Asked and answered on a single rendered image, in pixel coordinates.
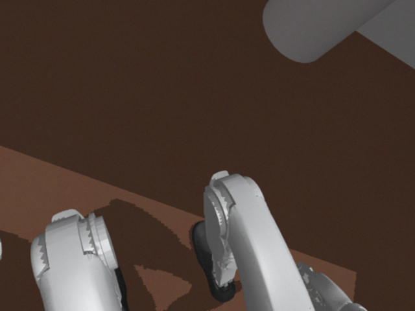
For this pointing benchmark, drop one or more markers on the right robot foot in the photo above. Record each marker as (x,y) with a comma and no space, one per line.
(204,256)

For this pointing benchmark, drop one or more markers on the right robot hand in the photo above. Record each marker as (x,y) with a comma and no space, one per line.
(325,294)

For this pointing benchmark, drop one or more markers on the left robot foot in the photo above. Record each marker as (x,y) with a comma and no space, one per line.
(122,287)

